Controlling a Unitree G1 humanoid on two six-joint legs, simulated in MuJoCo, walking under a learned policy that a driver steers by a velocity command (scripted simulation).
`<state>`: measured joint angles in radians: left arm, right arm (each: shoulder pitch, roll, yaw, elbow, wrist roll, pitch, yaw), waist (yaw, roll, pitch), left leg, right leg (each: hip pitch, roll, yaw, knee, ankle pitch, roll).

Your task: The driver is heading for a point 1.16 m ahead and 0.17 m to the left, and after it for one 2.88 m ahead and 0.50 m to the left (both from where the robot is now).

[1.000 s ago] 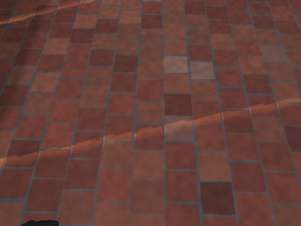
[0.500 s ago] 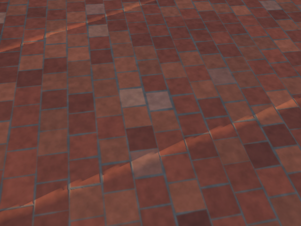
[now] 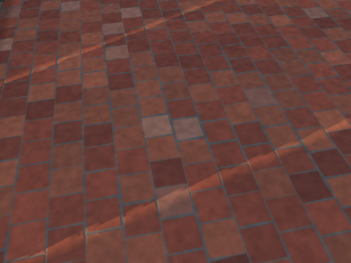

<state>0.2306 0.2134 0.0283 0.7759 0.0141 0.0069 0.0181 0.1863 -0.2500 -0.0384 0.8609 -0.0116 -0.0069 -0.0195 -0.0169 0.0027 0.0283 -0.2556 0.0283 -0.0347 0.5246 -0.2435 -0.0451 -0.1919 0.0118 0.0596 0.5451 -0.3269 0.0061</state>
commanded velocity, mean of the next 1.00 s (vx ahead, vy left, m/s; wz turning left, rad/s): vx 0.30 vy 0.00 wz -0.01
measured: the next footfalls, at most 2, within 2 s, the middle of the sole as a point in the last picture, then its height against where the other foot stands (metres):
right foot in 0.86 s outside the picture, level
left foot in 1.38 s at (150, 211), level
